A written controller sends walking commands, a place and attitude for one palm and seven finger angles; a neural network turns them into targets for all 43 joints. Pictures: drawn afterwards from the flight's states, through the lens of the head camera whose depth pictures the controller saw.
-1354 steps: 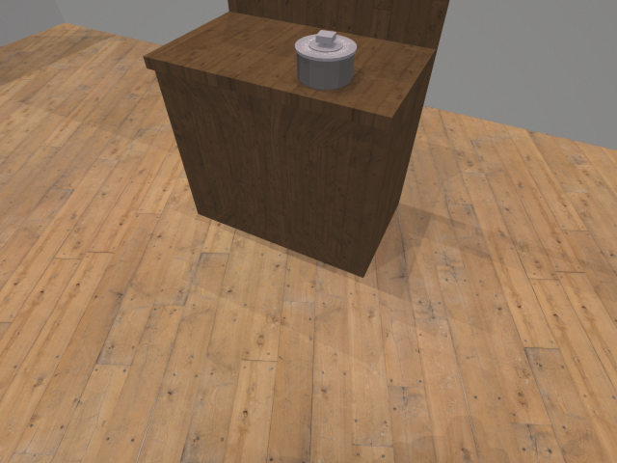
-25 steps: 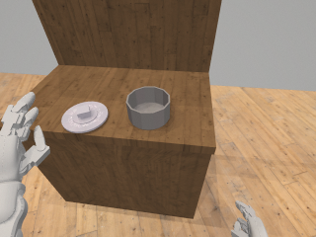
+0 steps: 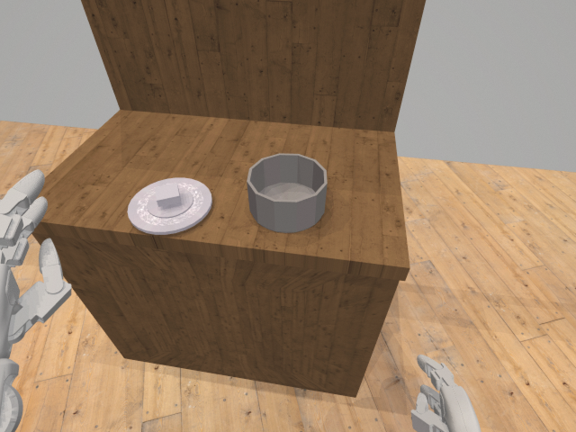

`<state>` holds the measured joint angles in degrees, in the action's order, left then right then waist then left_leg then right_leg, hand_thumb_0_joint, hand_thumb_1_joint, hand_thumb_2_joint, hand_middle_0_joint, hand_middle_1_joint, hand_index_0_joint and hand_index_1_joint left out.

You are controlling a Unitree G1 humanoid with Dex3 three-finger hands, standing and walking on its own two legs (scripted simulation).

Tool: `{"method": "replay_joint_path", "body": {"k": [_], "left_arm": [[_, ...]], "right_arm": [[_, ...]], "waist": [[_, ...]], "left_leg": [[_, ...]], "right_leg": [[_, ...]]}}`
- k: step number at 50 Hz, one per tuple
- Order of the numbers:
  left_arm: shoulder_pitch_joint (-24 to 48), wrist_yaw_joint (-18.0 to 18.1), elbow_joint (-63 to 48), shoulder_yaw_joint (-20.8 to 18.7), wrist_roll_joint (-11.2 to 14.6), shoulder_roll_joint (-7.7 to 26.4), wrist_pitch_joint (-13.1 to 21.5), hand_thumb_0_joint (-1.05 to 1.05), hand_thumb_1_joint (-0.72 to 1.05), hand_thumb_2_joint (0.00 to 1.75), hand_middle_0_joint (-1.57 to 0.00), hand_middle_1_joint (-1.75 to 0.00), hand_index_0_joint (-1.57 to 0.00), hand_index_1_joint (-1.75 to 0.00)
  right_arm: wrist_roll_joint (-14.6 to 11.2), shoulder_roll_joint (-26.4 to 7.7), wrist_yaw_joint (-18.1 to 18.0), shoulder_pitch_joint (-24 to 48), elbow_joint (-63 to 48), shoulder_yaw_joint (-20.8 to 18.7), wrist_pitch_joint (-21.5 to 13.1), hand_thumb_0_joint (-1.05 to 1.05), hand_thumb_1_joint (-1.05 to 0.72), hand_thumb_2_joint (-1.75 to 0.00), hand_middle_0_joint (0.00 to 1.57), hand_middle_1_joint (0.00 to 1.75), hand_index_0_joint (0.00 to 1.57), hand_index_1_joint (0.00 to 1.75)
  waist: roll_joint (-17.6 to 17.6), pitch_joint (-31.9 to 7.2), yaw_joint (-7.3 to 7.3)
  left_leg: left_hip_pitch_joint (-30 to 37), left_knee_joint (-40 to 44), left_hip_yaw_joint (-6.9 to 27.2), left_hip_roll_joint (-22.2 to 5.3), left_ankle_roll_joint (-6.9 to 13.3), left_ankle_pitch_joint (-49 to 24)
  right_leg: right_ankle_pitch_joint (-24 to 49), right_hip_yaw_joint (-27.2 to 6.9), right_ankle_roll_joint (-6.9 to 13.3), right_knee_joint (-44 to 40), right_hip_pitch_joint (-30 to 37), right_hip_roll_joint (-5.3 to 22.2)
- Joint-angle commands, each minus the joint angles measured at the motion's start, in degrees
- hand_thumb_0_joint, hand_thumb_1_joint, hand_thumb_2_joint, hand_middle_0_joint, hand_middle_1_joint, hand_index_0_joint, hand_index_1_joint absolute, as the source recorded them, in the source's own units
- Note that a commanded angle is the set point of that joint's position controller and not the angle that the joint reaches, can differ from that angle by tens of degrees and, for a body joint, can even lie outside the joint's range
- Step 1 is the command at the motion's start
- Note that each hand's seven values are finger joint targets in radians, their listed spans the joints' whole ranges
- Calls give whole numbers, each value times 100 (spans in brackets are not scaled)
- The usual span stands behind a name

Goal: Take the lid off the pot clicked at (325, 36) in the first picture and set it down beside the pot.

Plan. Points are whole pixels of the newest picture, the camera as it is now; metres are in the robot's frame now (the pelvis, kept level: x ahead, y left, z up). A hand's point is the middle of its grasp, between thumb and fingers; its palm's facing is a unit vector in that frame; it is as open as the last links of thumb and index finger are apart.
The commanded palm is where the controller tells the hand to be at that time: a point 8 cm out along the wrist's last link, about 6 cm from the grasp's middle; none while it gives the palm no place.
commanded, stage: step back with the hand held close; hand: left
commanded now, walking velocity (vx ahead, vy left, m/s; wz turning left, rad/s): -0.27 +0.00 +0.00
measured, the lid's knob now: (168, 194) +0.54 +0.33 +0.01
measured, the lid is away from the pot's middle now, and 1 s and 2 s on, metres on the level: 0.25 0.25 0.25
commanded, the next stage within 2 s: stop stepping back and stand still in 1.22 s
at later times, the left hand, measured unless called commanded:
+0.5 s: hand (33, 340) +0.14 +0.26 +0.18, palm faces +0.37 -0.80 -0.47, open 7.4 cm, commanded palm +0.08 +0.30 +0.19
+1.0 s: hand out of the picture +0.07 +0.26 +0.18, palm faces +0.39 -0.83 -0.41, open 7.4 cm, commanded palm +0.00 +0.32 +0.19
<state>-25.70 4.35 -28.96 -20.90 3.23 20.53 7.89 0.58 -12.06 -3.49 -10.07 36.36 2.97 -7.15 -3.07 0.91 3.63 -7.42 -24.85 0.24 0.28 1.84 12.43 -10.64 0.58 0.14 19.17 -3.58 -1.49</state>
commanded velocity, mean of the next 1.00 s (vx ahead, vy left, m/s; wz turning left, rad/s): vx -0.31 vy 0.00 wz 0.00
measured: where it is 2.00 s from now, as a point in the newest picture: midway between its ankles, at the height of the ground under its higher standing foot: outside the picture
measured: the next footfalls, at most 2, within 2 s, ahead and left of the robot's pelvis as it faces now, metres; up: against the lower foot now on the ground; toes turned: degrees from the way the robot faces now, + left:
right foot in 1.28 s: -0.21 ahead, -0.10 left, +0.00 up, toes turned -4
left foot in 1.46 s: -0.13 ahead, +0.15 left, +0.00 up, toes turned -3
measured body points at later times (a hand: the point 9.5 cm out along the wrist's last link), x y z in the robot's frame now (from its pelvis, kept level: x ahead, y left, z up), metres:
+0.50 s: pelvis -0.05 +0.03 -0.02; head -0.05 +0.03 +0.43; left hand +0.11 +0.30 +0.20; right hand +0.11 -0.22 -0.09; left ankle +0.02 +0.10 -0.74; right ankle +0.00 -0.12 -0.74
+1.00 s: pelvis -0.12 +0.03 -0.03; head -0.11 +0.06 +0.42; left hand +0.04 +0.30 +0.20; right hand +0.05 -0.22 -0.09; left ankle +0.01 +0.10 -0.74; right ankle -0.03 -0.12 -0.74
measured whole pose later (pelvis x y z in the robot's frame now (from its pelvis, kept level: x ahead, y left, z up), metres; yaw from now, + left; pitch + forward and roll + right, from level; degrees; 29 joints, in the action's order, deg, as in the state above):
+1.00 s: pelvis -0.12 +0.03 -0.03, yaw +2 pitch -1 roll -3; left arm -31.4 7.3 -39.8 -23.3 1.3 23.0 16.9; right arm 0.0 -12.9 -3.1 -12.9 33.8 -1.7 -5.6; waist 0.7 1.8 -1.6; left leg -30.4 -41.1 -0.5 1.6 2.1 19.1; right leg -11.6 -1.3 -2.0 35.4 -22.8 -1.2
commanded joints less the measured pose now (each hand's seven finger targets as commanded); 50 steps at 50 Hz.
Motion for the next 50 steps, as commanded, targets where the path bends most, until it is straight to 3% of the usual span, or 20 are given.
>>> {"method": "replay_joint_path", "body": {"k": [1,5,9,11,13,18,21,25,29,31,34,36,38,40,41,43,45,46,48,50], "left_arm": [[-27,30,-1220,-335,-12,771,515,0,90,90,-20,-30,-20,-30],[-427,81,-1468,-579,-6,1046,553,0,90,90,-20,-30,-20,-30],[-739,141,-1726,-817,22,1230,629,0,90,90,-20,-30,-20,-30],[-818,169,-1944,-914,17,1328,676,0,90,90,-20,-30,-20,-30],[-909,182,-1938,-908,18,1251,703,0,90,90,-20,-30,-20,-30],[-762,254,-1907,-992,-79,1142,802,0,90,90,-20,-30,-20,-30],[-590,295,-1821,-1008,-127,1152,837,0,90,90,-20,-30,-20,-30],[-391,342,-1779,-879,-140,1065,886,0,90,90,-20,-30,-20,-30],[-277,423,-1901,-779,-140,1072,962,0,90,90,-20,-30,-20,-30],[-348,464,-1913,-865,-156,1154,1006,0,90,90,-20,-30,-20,-30],[-425,479,-1809,-924,-190,1038,1046,0,90,90,-20,-30,-20,-30],[-398,467,-1913,-1007,-201,1103,1087,0,90,90,-20,-30,-20,-30],[-483,426,-1838,-1054,-194,1089,1087,0,90,90,-20,-30,-20,-30],[-429,378,-1804,-1050,-213,1099,1099,0,90,90,-20,-30,-20,-30],[-355,386,-1865,-1123,-196,1239,1133,0,90,90,-20,-30,-20,-30],[-354,372,-1965,-965,-103,1180,1160,0,90,90,-20,-30,-20,-30],[-373,416,-2000,-899,-88,1192,1160,0,90,90,-20,-30,-20,-30],[-299,457,-2047,-952,-104,1256,1187,0,90,90,-20,-30,-20,-30],[-309,472,-2110,-885,-108,1196,1194,0,90,90,-20,-30,-20,-30],[-280,474,-2327,-925,-78,1220,1259,0,90,90,-20,-30,-20,-30]], "right_arm": [[-49,-801,-23,625,-1072,-437,-43,0,-90,-90,20,30,20,30],[-86,-846,-67,477,-1218,-545,156,0,-90,-90,20,30,20,30],[-118,-809,-86,423,-1382,-582,272,0,-90,-90,20,30,20,30],[-116,-830,-78,404,-1440,-598,288,0,-90,-90,20,30,20,30],[-120,-833,-75,368,-1501,-617,263,0,-90,-90,20,30,20,30],[-138,-892,-106,257,-1555,-663,81,0,-90,-90,20,30,20,30],[-164,-892,-128,138,-1515,-678,-8,0,-90,-90,20,30,20,30],[-145,-825,-139,77,-1436,-671,-102,0,-90,-90,20,30,20,30],[-85,-795,-151,65,-1314,-626,-150,0,-90,-90,20,30,20,30],[-73,-803,-175,99,-1311,-612,-173,0,-90,-90,20,30,20,30],[-101,-839,-185,140,-1369,-614,-216,0,-90,-90,20,30,20,30],[-108,-833,-182,171,-1389,-623,-256,0,-90,-90,20,30,20,30],[-112,-818,-159,164,-1391,-658,-288,0,-90,-90,20,30,20,30],[-112,-819,-118,190,-1404,-675,-295,0,-90,-90,20,30,20,30],[-86,-793,-121,136,-1381,-682,-299,0,-90,-90,20,30,20,30],[-101,-753,-79,72,-1252,-727,-292,0,-90,-90,20,30,20,30],[-81,-695,-32,33,-1112,-759,-207,0,-90,-90,20,30,20,30],[-50,-691,-17,-25,-1053,-754,-159,0,-90,-90,20,30,20,30],[-87,-652,-8,-10,-1100,-736,-70,0,-90,-90,20,30,20,30],[-95,-773,-69,59,-1242,-712,-90,0,-90,-90,20,30,20,30]], "waist": [[257,-417,-290],[205,-842,-292],[13,-1002,-267],[-297,-1049,-256],[-392,-926,-264],[-566,-521,-349],[-90,-388,-412],[419,-231,-477],[355,-249,-522],[-24,-315,-503],[-473,-404,-465],[-819,-502,-451],[-559,-572,-427],[-299,-290,-456],[-46,-207,-496],[772,-512,-526],[1020,-653,-556],[909,-718,-595],[846,-752,-656],[-180,-545,-637]], "left_leg": [[65,120,191,-190,148,-478],[-122,192,257,-365,155,-1441],[-326,243,393,-524,146,-2066],[-506,300,450,-582,151,-2049],[-952,470,574,-731,209,-1465],[-2701,894,864,-939,442,1485],[-3023,643,837,-772,421,2315],[-2461,-15,682,-481,277,2381],[-1794,-319,695,-368,152,1860],[-1888,-12,809,-503,190,2028],[-2954,780,1185,-925,393,2869],[-3327,1097,1367,-1173,494,2882],[-3502,937,1297,-1253,526,2787],[-3743,573,1045,-1024,469,3008],[-3306,218,845,-750,347,2583],[-1882,-887,427,-280,55,1734],[-967,-1978,247,-35,-90,1265],[-704,-2154,262,-1,-110,1102],[-513,-1752,494,-157,-21,1020],[-1046,-324,1263,-807,235,1815]], "right_leg": [[910,-500,114,-365,-859,547],[1586,-283,4,165,-511,468],[1542,-160,-42,598,-394,348],[1356,-116,-55,797,-331,293],[893,-89,-74,1112,-255,232],[334,-158,-87,1792,301,154],[135,-345,-33,1617,114,263],[-839,-736,121,799,-1012,533],[-1169,-820,259,396,-1787,690],[-1176,-672,187,572,-1655,548],[-831,-301,3,1539,-557,167],[-387,-168,-73,2199,-118,-32],[-282,-231,-89,2301,93,-58],[-402,-472,6,1905,-53,72],[-246,-744,133,1389,-558,238],[-630,-1301,374,414,-1816,792],[-854,-1768,684,-90,-2754,1412],[-639,-1755,757,-132,-2976,1514],[-584,-1250,561,236,-3091,1278],[-1245,-570,187,1354,-3029,485]]}}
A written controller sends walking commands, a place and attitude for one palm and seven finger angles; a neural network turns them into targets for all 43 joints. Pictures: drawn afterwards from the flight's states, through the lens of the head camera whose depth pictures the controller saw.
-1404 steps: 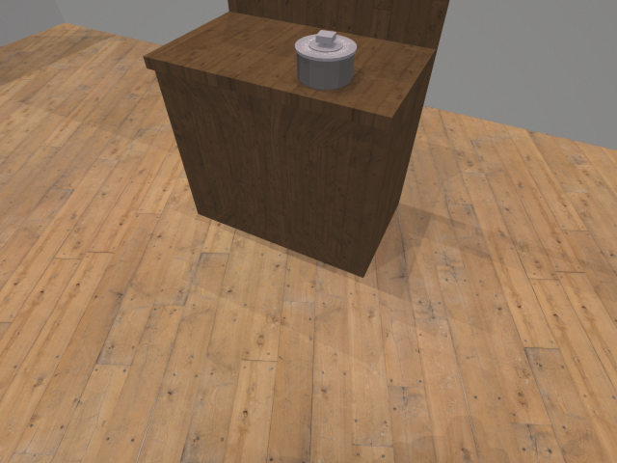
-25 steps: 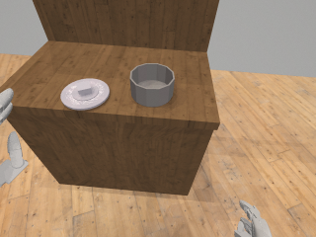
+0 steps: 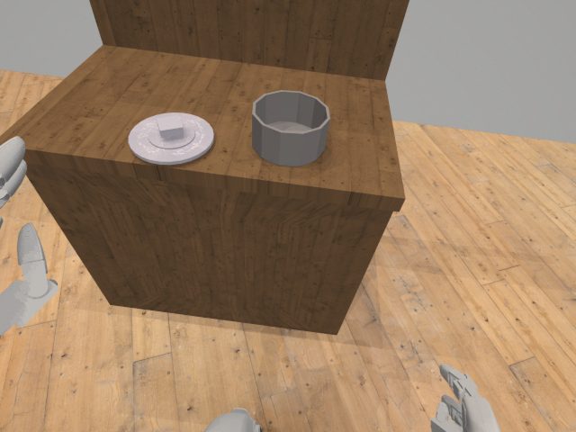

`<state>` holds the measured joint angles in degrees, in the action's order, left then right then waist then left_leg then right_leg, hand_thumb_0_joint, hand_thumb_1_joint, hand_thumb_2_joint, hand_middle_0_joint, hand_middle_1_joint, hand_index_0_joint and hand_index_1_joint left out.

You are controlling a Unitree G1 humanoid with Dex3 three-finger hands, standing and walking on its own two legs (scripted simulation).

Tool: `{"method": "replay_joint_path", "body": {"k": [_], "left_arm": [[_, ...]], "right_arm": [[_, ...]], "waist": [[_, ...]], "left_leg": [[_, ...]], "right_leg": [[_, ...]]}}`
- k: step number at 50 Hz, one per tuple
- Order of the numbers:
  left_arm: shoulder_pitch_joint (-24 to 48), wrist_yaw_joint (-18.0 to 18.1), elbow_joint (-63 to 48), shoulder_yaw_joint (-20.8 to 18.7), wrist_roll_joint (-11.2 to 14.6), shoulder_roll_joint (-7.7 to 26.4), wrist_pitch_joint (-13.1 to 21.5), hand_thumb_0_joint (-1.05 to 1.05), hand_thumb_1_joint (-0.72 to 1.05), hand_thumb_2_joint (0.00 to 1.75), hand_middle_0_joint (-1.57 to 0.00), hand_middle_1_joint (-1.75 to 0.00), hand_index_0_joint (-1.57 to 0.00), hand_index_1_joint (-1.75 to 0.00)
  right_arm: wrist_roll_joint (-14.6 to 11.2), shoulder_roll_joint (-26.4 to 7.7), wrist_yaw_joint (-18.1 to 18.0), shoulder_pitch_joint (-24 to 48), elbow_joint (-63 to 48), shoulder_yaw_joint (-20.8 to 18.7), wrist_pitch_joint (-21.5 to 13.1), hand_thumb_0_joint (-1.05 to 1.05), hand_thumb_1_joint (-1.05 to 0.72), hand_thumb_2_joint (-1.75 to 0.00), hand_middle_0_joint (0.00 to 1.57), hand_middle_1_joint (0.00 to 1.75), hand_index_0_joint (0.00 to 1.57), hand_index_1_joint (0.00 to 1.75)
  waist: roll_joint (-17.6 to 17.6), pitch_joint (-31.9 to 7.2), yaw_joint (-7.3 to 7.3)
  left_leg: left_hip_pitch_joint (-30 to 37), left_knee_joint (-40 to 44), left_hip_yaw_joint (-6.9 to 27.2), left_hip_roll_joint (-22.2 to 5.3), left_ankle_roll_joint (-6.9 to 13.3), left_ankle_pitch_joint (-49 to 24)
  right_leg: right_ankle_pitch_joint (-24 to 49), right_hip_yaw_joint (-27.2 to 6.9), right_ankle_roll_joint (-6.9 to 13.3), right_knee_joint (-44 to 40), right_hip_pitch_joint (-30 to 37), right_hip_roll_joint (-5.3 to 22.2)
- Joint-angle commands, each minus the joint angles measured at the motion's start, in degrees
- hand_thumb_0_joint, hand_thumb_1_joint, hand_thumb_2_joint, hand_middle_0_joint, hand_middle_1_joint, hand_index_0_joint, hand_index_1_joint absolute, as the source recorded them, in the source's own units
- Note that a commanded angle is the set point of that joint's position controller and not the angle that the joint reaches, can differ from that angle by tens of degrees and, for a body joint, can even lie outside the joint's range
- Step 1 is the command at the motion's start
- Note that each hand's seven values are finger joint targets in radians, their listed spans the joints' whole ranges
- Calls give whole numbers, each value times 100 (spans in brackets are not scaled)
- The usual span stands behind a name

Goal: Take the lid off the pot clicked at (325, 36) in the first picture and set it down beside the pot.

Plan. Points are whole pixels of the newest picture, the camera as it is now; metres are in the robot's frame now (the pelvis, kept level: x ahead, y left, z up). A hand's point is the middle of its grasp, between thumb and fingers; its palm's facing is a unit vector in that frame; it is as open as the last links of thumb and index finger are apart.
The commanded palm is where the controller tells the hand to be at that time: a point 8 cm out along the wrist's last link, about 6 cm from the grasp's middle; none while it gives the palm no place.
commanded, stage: step back with the hand held close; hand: left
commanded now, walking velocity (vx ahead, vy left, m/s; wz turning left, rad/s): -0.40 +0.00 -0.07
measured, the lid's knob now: (170, 126) +0.67 +0.27 +0.04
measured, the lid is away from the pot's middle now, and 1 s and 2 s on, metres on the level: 0.25 0.25 0.25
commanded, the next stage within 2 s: stop stepping back and stand still in 0.22 s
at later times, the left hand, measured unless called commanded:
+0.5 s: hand out of the picture +0.10 +0.24 +0.21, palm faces +0.26 -0.89 -0.37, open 7.4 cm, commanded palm +0.03 +0.30 +0.22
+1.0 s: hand out of the picture +0.04 +0.27 +0.20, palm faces +0.29 -0.87 -0.40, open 7.4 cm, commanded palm -0.03 +0.32 +0.22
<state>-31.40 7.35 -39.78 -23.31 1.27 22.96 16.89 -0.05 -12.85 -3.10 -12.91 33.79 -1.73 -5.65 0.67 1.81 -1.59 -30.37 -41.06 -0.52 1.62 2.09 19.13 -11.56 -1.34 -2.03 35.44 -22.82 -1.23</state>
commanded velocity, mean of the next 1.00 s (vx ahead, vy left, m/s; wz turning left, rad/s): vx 0.02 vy -0.05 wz -0.01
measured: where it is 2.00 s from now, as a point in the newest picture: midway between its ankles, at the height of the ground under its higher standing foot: outside the picture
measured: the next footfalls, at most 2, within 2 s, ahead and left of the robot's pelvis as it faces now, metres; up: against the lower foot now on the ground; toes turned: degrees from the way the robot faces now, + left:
right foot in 0.28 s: -0.09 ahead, -0.13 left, +0.00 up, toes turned -6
left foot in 0.46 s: +0.00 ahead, +0.12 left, +0.00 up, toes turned -5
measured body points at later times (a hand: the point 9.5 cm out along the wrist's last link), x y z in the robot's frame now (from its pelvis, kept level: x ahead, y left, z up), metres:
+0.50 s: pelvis -0.12 +0.03 +0.00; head -0.12 +0.08 +0.45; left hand +0.08 +0.29 +0.23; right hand +0.01 -0.22 -0.05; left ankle -0.04 +0.12 -0.72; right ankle -0.13 -0.12 -0.71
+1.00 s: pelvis -0.18 +0.06 +0.01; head -0.20 +0.07 +0.46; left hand +0.02 +0.31 +0.23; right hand -0.07 -0.19 -0.06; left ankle -0.13 +0.18 -0.71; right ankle -0.20 -0.04 -0.68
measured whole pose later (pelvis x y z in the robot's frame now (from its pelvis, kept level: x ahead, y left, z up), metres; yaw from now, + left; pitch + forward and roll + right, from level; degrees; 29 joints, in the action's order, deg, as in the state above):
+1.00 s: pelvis -0.18 +0.06 +0.01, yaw -6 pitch -1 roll +1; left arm -32.2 8.3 -34.5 -22.6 2.3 22.5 8.9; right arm -0.2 -9.2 -3.5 -14.8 35.9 0.6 -7.8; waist 2.6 -2.1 -3.4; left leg -17.6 -33.1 -2.4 -0.8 0.8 14.4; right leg -25.5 0.2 0.2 52.0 -22.8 -1.4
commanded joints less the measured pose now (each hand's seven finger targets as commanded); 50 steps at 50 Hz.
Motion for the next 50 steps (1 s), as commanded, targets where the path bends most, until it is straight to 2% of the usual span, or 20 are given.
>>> {"method": "replay_joint_path", "body": {"k": [1,2,4,11,13,15,16,17,18,21,22,24,26,30,34,41,43,44,46,50], "left_arm": [[265,188,-1290,-729,125,942,366,0,90,90,-20,-30,-20,-30],[383,208,-1397,-916,87,1064,329,0,90,90,-20,-30,-20,-30],[384,191,-1174,-951,235,1105,283,0,90,90,-20,-30,-20,-30],[232,99,-1029,-527,347,983,72,0,90,90,-20,-30,-20,-30],[551,38,-1207,-531,263,1181,202,0,90,90,-20,-30,-20,-30],[1046,39,-1308,-640,199,1470,188,0,90,90,-20,-30,-20,-30],[1370,-449,4153,1370,-226,-287,-1184,0,90,90,-20,-30,-20,-30],[2238,-256,-1916,-583,200,1489,-385,0,90,90,-20,-30,-20,-30],[1252,-166,-1120,-833,237,1493,-186,0,90,90,-20,-30,-20,-30],[775,-99,-1495,-680,260,1165,-92,0,90,90,-20,-30,-20,-30],[500,-42,-1536,-825,274,1229,6,0,90,90,-20,-30,-20,-30],[-117,-62,-1061,-723,332,978,-28,0,90,90,-20,-30,-20,-30],[-90,10,-1489,-967,319,1143,-103,0,90,90,-20,-30,-20,-30],[-702,116,-1313,-719,173,1000,-250,0,90,90,-20,-30,-20,-30],[215,120,-1217,-939,169,1349,-259,0,90,90,-20,-30,-20,-30],[887,194,-168,-215,98,720,-310,0,90,90,-20,-30,-20,-30],[724,221,-633,-241,131,723,-233,0,90,90,-20,-30,-20,-30],[515,190,-826,-296,82,847,-297,0,90,90,-20,-30,-20,-30],[441,155,-1077,-566,133,1006,-335,0,90,90,-20,-30,-20,-30],[-489,272,-1218,-684,142,1074,-401,0,90,90,-20,-30,-20,-30]], "right_arm": [[22,-815,-149,512,-1059,-232,-334,0,-90,-90,20,30,20,30],[117,-717,-143,484,-1023,-229,-466,0,-90,-90,20,30,20,30],[56,-642,-20,447,-817,-362,-550,0,-90,-90,20,30,20,30],[91,-441,127,453,-690,-209,-512,0,-90,-90,20,30,20,30],[118,-399,92,244,-478,-239,-411,0,-90,-90,20,30,20,30],[99,-364,-9,669,-516,-106,-415,0,-90,-90,20,30,20,30],[66,-991,275,259,1059,-569,-455,0,-90,-90,20,30,20,30],[-235,-384,163,878,-848,-288,-322,0,-90,-90,20,30,20,30],[-91,-226,-26,1095,-845,65,-330,0,-90,-90,20,30,20,30],[-95,-575,-124,786,-849,74,-345,0,-90,-90,20,30,20,30],[-57,-630,-97,662,-948,23,-488,0,-90,-90,20,30,20,30],[-124,-580,-22,494,-919,-109,-626,0,-90,-90,20,30,20,30],[13,-453,-17,629,-978,-85,-636,0,-90,-90,20,30,20,30],[-19,-500,6,532,-879,-88,-444,0,-90,-90,20,30,20,30],[56,-581,-65,338,-596,-211,-161,0,-90,-90,20,30,20,30],[-19,-517,-303,654,-643,-3,-293,0,-90,-90,20,30,20,30],[-32,-703,-291,525,-801,-23,-393,0,-90,-90,20,30,20,30],[-9,-698,-236,519,-795,-60,-363,0,-90,-90,20,30,20,30],[-14,-506,-106,525,-786,-61,-493,0,-90,-90,20,30,20,30],[12,-427,-15,623,-663,63,-474,0,-90,-90,20,30,20,30]], "waist": [[-2091,-573,-83],[-2295,-811,-41],[-1075,-951,67],[-1586,-1218,144],[-113,-1353,45],[1068,-969,172],[749,-660,-387],[1304,-459,168],[1472,248,38],[-1275,-195,-52],[-1965,-564,136],[-1187,-960,16],[-2147,-632,32],[-1086,-899,92],[894,-605,78],[60,125,-43],[-1309,-3,8],[-1399,-531,26],[-1748,81,-39],[-1201,-172,130]], "left_leg": [[126,2966,2377,-1797,463,2327],[-869,3718,2899,-2342,609,2780],[-192,3102,1887,-2090,455,1618],[695,3086,897,-1457,-342,1499],[1945,383,-130,-550,-638,261],[1103,-2881,48,124,-547,918],[144,-3767,510,-695,-330,985],[1167,-3401,661,-166,-367,1015],[692,-1955,708,-603,-192,1039],[1185,2127,245,-509,-213,-613],[1619,2274,1359,-1280,80,-1039],[1226,3097,2025,-1640,247,1818],[477,3733,2488,-1678,161,2779],[400,2786,932,-997,-17,1947],[42,-2081,-6,-32,-283,386],[1795,1345,-333,-353,19,530],[2163,2467,1709,-1485,528,1253],[2016,2618,1827,-1696,698,660],[791,3441,3065,-2145,1008,2655],[319,2902,1255,-1628,459,1611]], "right_leg": [[-1646,26,179,1418,-334,-281],[-1901,-200,132,3298,534,-618],[-1917,-305,157,3808,229,-530],[-2080,571,506,-571,1365,-337],[-1189,-383,905,-2313,241,848],[436,-1379,1502,-2457,-822,2340],[1938,-467,1273,-1664,-839,2711],[319,-1040,1211,-1981,-1607,1940],[614,-673,1148,-1791,-1046,1830],[75,143,389,-127,358,690],[-757,279,157,391,20,196],[-1966,101,127,897,407,-223],[-1718,-14,151,1431,552,-229],[-1508,607,339,-724,1982,-282],[-2580,-2462,1634,-2645,624,2018],[-2651,-484,825,-1535,-390,1082],[-1818,233,335,446,-758,126],[-1787,516,186,1741,-423,-295],[-1688,-169,200,2646,-691,68],[-1432,347,258,458,1004,115]]}}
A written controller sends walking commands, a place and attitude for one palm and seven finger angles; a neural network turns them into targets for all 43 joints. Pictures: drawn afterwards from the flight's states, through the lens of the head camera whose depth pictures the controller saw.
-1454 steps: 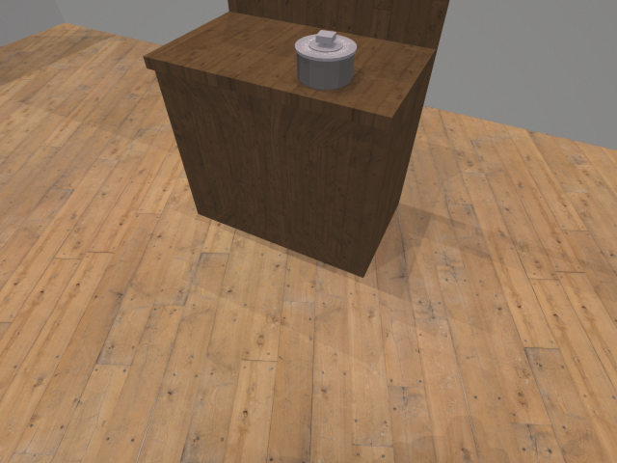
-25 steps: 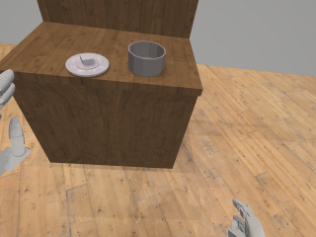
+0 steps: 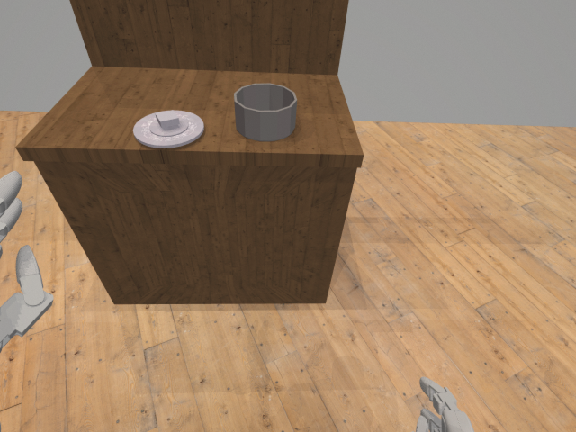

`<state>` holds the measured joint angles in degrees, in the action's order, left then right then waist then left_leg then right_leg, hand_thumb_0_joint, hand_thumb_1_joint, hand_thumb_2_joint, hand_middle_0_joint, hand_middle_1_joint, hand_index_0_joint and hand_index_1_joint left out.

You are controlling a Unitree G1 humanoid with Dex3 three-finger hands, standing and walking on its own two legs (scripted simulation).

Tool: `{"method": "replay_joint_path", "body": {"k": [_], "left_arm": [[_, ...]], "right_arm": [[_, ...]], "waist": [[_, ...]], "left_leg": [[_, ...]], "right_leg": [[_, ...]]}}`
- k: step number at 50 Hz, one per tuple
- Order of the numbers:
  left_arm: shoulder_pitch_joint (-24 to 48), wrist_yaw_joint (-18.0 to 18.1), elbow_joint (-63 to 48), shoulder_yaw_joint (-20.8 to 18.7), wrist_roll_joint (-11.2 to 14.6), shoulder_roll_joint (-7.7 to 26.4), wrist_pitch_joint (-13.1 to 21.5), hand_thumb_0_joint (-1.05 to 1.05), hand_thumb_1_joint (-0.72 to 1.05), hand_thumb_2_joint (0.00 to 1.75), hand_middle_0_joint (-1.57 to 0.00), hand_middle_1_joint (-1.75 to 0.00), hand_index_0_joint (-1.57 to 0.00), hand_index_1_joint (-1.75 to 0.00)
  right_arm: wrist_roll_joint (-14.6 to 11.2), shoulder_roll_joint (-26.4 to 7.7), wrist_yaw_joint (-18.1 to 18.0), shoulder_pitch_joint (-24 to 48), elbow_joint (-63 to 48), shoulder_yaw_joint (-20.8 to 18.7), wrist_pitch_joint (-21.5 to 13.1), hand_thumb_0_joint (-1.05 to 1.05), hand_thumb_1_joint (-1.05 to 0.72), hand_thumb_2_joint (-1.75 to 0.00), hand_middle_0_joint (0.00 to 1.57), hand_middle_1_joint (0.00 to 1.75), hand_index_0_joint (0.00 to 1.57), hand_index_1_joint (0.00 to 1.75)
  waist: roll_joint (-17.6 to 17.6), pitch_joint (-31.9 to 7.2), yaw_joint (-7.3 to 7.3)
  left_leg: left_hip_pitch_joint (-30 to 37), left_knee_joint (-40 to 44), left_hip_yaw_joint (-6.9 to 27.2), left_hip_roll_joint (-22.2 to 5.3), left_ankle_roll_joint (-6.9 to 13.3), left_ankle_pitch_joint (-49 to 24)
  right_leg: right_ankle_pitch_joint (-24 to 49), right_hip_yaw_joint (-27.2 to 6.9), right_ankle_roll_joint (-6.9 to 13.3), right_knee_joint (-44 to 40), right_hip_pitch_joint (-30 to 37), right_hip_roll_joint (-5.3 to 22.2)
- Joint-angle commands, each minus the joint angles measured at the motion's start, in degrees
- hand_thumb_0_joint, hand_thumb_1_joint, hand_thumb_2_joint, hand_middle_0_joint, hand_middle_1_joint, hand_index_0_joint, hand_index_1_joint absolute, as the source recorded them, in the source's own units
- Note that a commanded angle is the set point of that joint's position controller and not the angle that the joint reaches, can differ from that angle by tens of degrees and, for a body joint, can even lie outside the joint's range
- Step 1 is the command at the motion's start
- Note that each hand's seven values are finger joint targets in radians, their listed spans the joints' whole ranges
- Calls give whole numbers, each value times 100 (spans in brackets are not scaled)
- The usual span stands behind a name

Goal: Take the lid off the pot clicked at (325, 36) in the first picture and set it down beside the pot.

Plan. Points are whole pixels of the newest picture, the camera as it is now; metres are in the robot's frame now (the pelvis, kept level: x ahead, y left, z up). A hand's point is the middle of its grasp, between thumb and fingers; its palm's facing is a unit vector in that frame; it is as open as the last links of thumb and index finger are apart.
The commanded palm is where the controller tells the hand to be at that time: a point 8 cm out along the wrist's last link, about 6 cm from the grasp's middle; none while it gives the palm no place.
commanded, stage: stop stepping back and stand still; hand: left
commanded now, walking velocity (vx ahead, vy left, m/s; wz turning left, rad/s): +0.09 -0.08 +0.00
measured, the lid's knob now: (167, 118) +0.83 +0.30 +0.02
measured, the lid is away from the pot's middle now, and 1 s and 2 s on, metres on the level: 0.25 0.25 0.25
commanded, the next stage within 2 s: let the arm hang, fingers relaxed in 0.06 s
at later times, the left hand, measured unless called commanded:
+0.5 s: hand out of the picture +0.04 +0.18 -0.17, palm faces +0.13 -0.97 -0.19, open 6.9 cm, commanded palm none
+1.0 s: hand out of the picture +0.05 +0.19 -0.16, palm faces +0.08 -0.97 -0.22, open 7.3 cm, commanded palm none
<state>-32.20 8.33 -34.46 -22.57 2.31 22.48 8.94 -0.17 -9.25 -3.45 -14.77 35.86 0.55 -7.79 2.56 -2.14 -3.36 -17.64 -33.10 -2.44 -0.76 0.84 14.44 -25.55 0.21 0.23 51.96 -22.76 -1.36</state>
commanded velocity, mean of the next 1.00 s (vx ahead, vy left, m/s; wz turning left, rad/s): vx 0.00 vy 0.00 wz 0.00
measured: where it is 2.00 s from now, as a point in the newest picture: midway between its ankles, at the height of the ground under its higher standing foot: outside the picture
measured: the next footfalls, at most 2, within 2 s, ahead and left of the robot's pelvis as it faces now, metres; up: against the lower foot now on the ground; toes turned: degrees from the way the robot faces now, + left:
none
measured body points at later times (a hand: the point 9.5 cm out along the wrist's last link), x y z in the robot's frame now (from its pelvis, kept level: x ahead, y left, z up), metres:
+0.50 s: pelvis +0.03 -0.01 +0.00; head +0.06 +0.01 +0.45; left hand +0.03 +0.23 -0.16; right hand +0.09 -0.26 -0.14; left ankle +0.02 +0.12 -0.73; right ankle +0.01 -0.09 -0.73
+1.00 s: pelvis +0.04 +0.02 +0.01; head +0.05 +0.01 +0.46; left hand +0.05 +0.25 -0.14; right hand +0.03 -0.19 -0.15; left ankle +0.02 +0.12 -0.73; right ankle +0.01 -0.09 -0.73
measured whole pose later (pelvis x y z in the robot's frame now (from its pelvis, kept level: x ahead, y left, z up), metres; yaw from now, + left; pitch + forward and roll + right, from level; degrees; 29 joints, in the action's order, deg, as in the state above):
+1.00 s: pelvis +0.04 +0.02 +0.01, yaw +4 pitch -1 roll +0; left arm -13.2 2.4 64.5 -0.9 -0.5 8.5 -0.2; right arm 0.7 -6.9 -2.1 -17.0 64.7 -1.1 0.7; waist -1.6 1.9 -1.5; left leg -9.9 -25.9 -6.3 -2.3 0.4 15.4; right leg -16.2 5.3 0.5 24.5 -7.7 1.0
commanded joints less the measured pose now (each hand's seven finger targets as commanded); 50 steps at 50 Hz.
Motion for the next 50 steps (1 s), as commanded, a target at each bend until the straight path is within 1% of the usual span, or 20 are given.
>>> {"method": "replay_joint_path", "body": {"k": [1,2,3,4,5,6,7,8,10,13,15,16,17,18,20,25,27,34,42,50], "left_arm": [[-387,189,-1864,-864,5,1255,371,0,90,90,-20,-30,-20,-30],[-311,183,-1787,-797,-18,1150,360,0,90,90,-20,-30,-20,-30],[-205,181,-1620,-820,-34,1159,374,0,90,90,-20,-30,-20,-30],[17,176,-1510,-869,-8,1231,391,0,90,90,-20,-30,-20,-30],[294,204,-1480,-962,35,1315,427,0,90,90,-20,-30,-20,-30],[754,-539,3322,1626,-494,-120,-419,0,90,90,-20,-30,-20,-30],[732,-657,3652,1351,-596,-283,-778,0,90,90,-20,-30,-20,-30],[824,-684,3835,1384,-506,-384,-847,0,90,90,-20,-30,-20,-30],[1132,-704,4380,1576,-436,-403,-890,0,90,90,-20,-30,-20,-30],[1572,-691,5576,1710,-403,-300,-940,0,90,90,-20,-30,-20,-30],[1657,-725,6310,1781,-364,-311,-955,0,90,90,-20,-30,-20,-30],[1703,-748,6540,1836,-361,-367,-985,0,90,90,-20,-30,-20,-30],[1693,-763,6784,1886,-364,-494,-982,0,90,90,-20,-30,-20,-30],[1756,-792,7159,1891,-326,-388,-975,0,90,90,-20,-30,-20,-30],[1681,-802,7799,1922,-274,-323,-928,0,90,90,-20,-30,-20,-30],[1477,-718,8677,1966,-262,-417,-851,0,90,90,-20,-30,-20,-30],[1542,-696,8915,2046,-259,-523,-858,0,90,90,-20,-30,-20,-30],[1417,-629,9507,2151,-243,-713,-846,0,90,90,-20,-30,-20,-30],[1435,-584,9761,2149,-254,-897,-870,0,90,90,-20,-30,-20,-30],[1435,-575,9821,2116,-250,-952,-854,0,90,90,-20,-30,-20,-30]], "right_arm": [[32,-849,1,879,-962,-172,-194,0,-90,-90,20,30,20,30],[25,-844,-18,798,-969,-203,-127,0,-90,-90,20,30,20,30],[22,-834,-34,715,-964,-250,-66,0,-90,-90,20,30,20,30],[30,-805,-58,697,-950,-297,-22,0,-90,-90,20,30,20,30],[34,-816,-53,619,-847,-323,-54,0,-90,-90,20,30,20,30],[-41,-1340,423,718,109,-615,-347,0,-90,-90,20,30,20,30],[-36,-1124,454,168,225,-609,128,0,-90,-90,20,30,20,30],[-50,-891,457,-82,82,-444,477,0,-90,-90,20,30,20,30],[18,-825,456,29,-84,-357,696,0,-90,-90,20,30,20,30],[174,-792,417,27,122,-399,851,0,-90,-90,20,30,20,30],[219,-942,367,-168,394,-434,844,0,-90,-90,20,30,20,30],[227,-1115,341,-84,461,-440,826,0,-90,-90,20,30,20,30],[256,-1240,292,-61,602,-409,805,0,-90,-90,20,30,20,30],[215,-1207,262,-27,794,-384,781,0,-90,-90,20,30,20,30],[170,-1067,205,-18,1084,-317,785,0,-90,-90,20,30,20,30],[108,-674,143,-295,1578,-306,823,0,-90,-90,20,30,20,30],[86,-634,132,-361,1751,-302,866,0,-90,-90,20,30,20,30],[57,-533,112,-548,2294,-268,864,0,-90,-90,20,30,20,30],[71,-356,104,-573,2652,-245,843,0,-90,-90,20,30,20,30],[79,-244,96,-649,2796,-250,801,0,-90,-90,20,30,20,30]], "waist": [[-1459,60,327],[-1188,3,284],[-541,-50,238],[299,-7,199],[682,-110,200],[505,6,-51],[408,-33,-20],[742,-66,83],[1232,95,170],[1245,476,123],[607,197,86],[-95,229,153],[-452,120,226],[-1105,99,214],[-1314,104,266],[-932,-197,193],[-547,76,163],[-243,164,183],[-281,563,225],[-276,527,254]], "left_leg": [[-1087,1800,1115,-1150,390,2202],[-1252,1323,788,-869,267,2189],[-1317,406,434,-478,141,1946],[-1405,-885,117,-60,18,1461],[-1393,-1848,85,120,-51,1134],[-1610,-2601,337,-674,-34,1571],[-1147,-2627,364,-473,-131,1784],[-1352,-2454,144,-322,-72,1752],[-1260,-1850,-94,-107,-30,1699],[-515,-682,-189,19,33,945],[339,23,444,-379,270,-922],[536,235,859,-805,416,-1263],[345,329,990,-1023,510,-1228],[198,488,876,-930,458,-1260],[94,498,533,-779,273,-1390],[531,281,101,-562,53,-1091],[594,430,136,-593,62,-972],[851,805,186,-685,108,-1286],[791,1121,195,-703,137,-1011],[748,1187,180,-660,141,-1099]], "right_leg": [[176,414,37,-1836,1545,7],[221,321,100,-2330,1926,15],[-40,-327,334,-2927,1881,342],[-625,-1857,770,-3660,1503,1158],[-386,-2990,1088,-4120,1336,1903],[1277,-1511,1028,-3295,827,2559],[1694,-1127,1107,-2764,208,2028],[2038,-597,1101,-2537,605,1722],[2815,-389,980,-2481,863,1611],[3363,-329,737,-2439,711,1519],[2469,-140,310,-2086,467,1088],[1727,60,142,-1867,196,735],[1205,155,60,-1968,450,536],[1315,230,41,-1960,710,495],[1809,119,130,-2151,1176,517],[2665,-112,322,-2747,1516,880],[2551,-47,286,-2946,1344,859],[2551,95,204,-3082,1426,771],[1983,114,155,-3167,1227,722],[2099,85,140,-3157,1348,735]]}}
